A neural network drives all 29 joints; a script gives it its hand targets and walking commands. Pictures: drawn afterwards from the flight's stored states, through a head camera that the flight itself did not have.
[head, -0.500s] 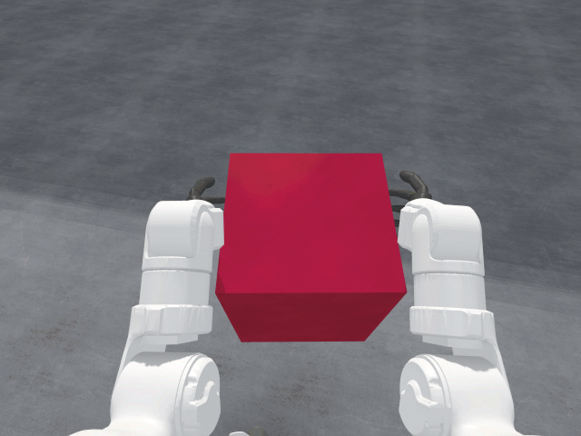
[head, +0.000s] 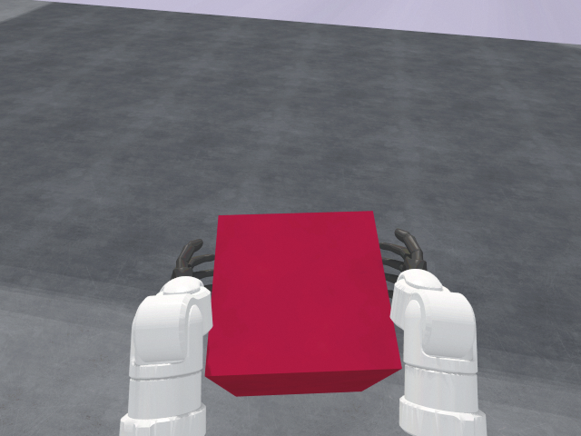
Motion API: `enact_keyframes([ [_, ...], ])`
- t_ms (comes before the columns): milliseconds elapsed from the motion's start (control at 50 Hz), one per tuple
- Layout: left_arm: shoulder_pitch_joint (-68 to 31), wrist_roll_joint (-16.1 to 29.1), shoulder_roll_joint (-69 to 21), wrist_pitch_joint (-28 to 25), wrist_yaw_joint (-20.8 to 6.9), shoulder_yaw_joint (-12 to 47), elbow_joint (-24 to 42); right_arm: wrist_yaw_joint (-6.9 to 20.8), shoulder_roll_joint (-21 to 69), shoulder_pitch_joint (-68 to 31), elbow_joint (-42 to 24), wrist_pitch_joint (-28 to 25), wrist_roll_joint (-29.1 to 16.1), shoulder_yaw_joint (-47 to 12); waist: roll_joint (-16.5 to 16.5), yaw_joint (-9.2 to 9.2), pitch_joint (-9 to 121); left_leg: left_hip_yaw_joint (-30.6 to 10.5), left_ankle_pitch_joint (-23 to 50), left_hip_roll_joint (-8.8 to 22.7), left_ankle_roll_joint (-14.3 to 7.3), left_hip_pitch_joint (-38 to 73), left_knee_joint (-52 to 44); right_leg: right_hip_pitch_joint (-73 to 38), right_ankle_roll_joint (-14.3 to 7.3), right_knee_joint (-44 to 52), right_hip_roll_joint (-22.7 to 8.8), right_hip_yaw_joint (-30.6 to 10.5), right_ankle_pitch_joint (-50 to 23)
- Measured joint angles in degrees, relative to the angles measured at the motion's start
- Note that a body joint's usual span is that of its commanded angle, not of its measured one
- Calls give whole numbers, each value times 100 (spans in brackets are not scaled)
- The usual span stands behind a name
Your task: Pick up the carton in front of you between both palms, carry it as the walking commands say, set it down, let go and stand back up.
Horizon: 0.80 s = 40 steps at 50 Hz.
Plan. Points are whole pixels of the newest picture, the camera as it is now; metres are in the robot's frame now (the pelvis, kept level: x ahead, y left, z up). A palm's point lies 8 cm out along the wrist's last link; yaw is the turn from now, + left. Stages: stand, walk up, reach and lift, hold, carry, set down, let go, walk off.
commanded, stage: carry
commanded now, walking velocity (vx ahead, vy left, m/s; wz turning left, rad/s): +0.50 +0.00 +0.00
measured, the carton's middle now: (297, 312) +0.32 +0.00 +0.00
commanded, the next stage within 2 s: none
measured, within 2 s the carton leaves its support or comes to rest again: neither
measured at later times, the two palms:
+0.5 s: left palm (226, 155) +0.59 +0.14 +0.10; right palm (378, 153) +0.60 -0.14 +0.11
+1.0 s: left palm (239, 81) +0.92 +0.15 +0.10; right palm (351, 77) +0.93 -0.13 +0.11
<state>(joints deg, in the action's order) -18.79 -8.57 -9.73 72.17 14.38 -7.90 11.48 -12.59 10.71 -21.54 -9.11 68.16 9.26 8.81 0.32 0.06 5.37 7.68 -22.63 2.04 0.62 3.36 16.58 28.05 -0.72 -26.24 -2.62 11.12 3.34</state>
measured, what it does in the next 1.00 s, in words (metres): walks ahead: right foot, then left foot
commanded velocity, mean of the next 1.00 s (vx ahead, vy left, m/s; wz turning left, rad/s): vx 0.50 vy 0.00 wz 0.00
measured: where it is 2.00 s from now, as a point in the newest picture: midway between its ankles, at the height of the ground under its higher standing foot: (293, 220)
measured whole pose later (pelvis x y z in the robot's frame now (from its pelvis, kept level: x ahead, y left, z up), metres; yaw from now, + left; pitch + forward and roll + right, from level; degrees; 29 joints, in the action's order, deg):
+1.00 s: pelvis +0.63 +0.01 +0.01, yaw +0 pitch +4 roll -1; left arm -17.6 -7.3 -9.4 70.8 15.5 -7.3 11.6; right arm -13.3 10.2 -20.1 -9.0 66.5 7.8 8.0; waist -0.2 0.0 5.3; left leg 11.6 -19.1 2.3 0.6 3.2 12.7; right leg 31.9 -0.2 -29.8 -4.8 10.0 1.9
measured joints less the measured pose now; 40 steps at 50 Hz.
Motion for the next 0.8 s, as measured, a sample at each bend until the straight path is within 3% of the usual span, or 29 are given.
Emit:
enact_keyframes([
  [40, -35, 39, -12, -20, 24, -12, -259, -19, -36, 47, 130, 22, -1, 36, 152, 32, 110, 12, -570, 211, 67, -159, 1055, -238, -210, -59, 112, 170, 68],
  [80, -100, 52, -32, -71, 47, 3, -617, -45, -62, 146, 257, 26, -18, 130, 225, 81, 96, -285, -507, 203, 44, -956, 2925, -283, -423, -415, 129, 258, 434],
  [120, -107, 85, -35, -52, 77, -10, -819, -101, -82, 226, 354, 63, -66, 145, 144, 89, 10, -411, -302, 79, -85, -1806, 4260, -536, -447, -250, 112, 272, 574],
  [160, -57, 123, -19, -57, 83, -32, -856, -173, -89, 231, 420, 77, -124, 114, 103, 85, -68, -372, 113, 119, -161, -2485, 4616, -840, -434, 96, 147, 264, 568],
  [260, 25, 157, 6, -177, 74, -54, -667, -159, -70, 186, 393, -67, -112, 27, 34, 82, -112, -296, 861, 383, -40, -3526, 3728, -1562, -415, 860, 235, 166, 603],
  [380, -8, 140, -4, -204, 41, -45, -386, -152, -65, 175, 114, -108, -112, -37, 13, 13, 7, -148, 1668, 496, 67, -3949, 2401, -2446, -252, 1425, 235, 49, 923],
  [500, -38, 31, -14, -118, -51, -24, -382, -176, -67, 179, 49, 0, -119, -31, -4, -9, 154, 211, 2034, 288, -108, -3648, 1444, -3324, 57, 1468, 142, -24, 1669],
  [560, -23, 19, -2, -76, -33, -49, -404, -148, -46, 115, 195, -2, -105, 0, -104, 23, 156, 517, 2022, 74, -311, -3113, 961, -3476, 234, 696, -57, -56, 2371],
  [600, 14, 61, 61, -98, -8, -125, -483, -129, -19, 47, 495, -127, -71, -43, -278, -33, 67, 648, 1730, -4, -568, -3100, 1389, -2773, 210, -1149, -310, -273, 2350],
  [660, 92, 107, 43, -99, 47, -198, -543, -172, -19, 49, 682, -158, -119, -56, -184, -61, -186, 648, 1427, 53, -535, -2765, 1236, -1300, 69, -3691, -94, -756, 2127],
  [720, 114, 132, 32, -134, 115, -76, -505, -151, -54, 157, 559, -200, -184, -22, -144, -75, -368, 611, 1432, 30, -499, -2268, 687, -291, -8, -3896, -139, -727, 1606],
  [800, 112, 75, 33, -266, 60, 52, -430, -169, -79, 235, 337, -284, -250, -13, -94, -98, -380, 513, 1337, 6, -450, -1643, 117, 451, 65, -2843, -289, -633, 1148],
])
